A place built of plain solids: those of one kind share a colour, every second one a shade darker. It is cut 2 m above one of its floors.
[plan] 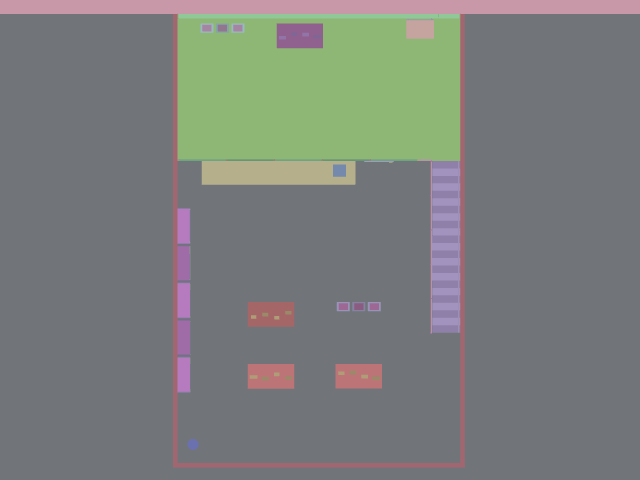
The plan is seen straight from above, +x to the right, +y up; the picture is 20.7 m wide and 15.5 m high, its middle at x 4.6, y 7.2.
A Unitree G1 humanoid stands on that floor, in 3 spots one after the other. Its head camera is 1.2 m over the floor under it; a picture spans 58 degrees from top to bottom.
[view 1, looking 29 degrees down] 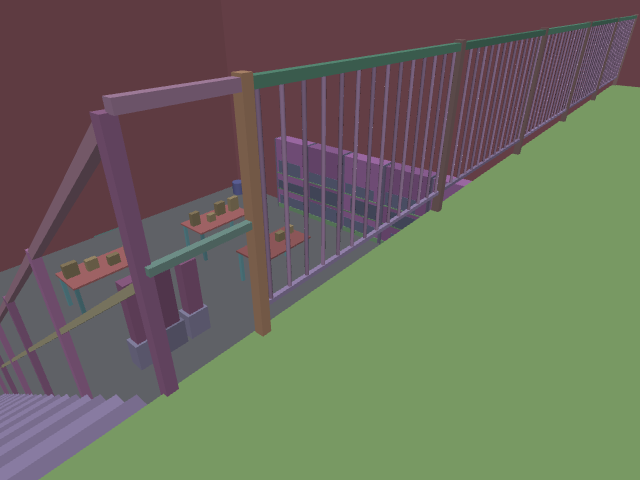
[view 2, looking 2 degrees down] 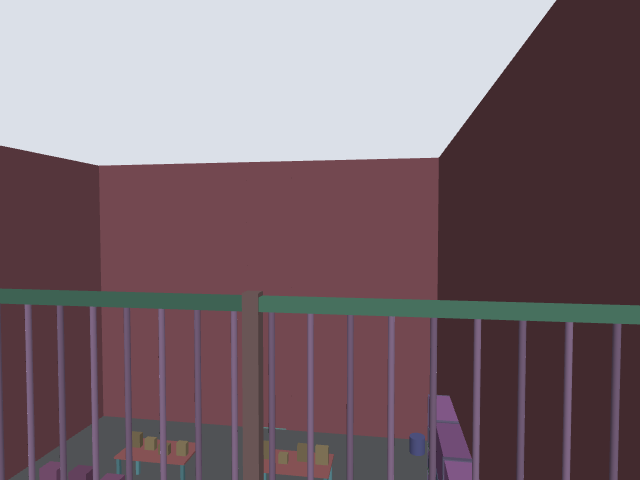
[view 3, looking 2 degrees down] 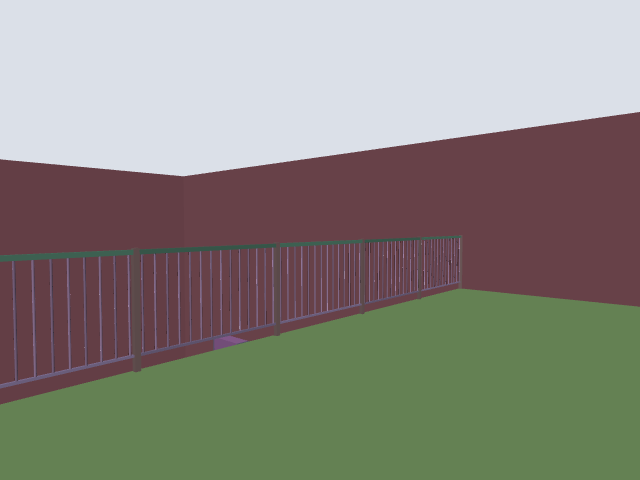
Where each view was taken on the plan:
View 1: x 8.68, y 10.85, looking -140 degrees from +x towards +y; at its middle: ground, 11.14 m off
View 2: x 1.20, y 10.95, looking -81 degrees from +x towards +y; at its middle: wall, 11.10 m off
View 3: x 7.83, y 13.25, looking -138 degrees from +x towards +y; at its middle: wall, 10.54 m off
